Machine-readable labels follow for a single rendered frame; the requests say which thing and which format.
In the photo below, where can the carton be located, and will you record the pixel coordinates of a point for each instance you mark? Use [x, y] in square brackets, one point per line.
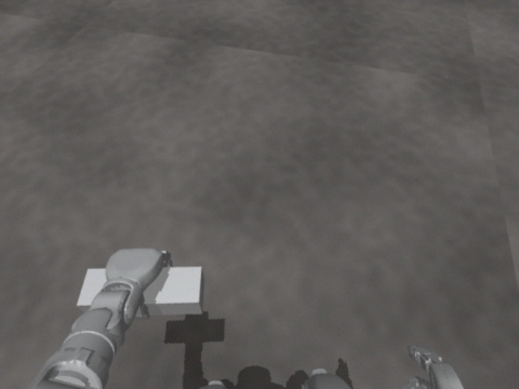
[176, 290]

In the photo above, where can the left robot hand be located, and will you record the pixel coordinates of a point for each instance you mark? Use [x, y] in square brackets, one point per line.
[142, 265]

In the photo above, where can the right robot hand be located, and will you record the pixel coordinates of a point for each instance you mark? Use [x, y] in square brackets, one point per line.
[442, 376]

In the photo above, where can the left robot arm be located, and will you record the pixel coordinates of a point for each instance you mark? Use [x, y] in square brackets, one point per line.
[84, 359]

